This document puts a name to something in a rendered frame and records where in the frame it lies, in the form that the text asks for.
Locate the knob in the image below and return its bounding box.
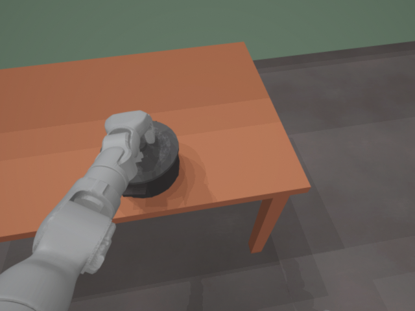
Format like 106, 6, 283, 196
139, 138, 147, 152

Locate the pot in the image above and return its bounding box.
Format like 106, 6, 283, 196
123, 156, 180, 198

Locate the robot left forearm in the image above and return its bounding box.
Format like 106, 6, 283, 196
32, 126, 140, 253

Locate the lid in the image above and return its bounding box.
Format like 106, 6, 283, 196
100, 121, 179, 185

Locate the table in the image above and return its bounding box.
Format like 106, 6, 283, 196
0, 42, 311, 253

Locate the robot left upper arm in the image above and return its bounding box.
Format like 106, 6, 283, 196
0, 200, 116, 311

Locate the left robot hand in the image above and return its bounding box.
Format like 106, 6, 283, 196
104, 110, 155, 163

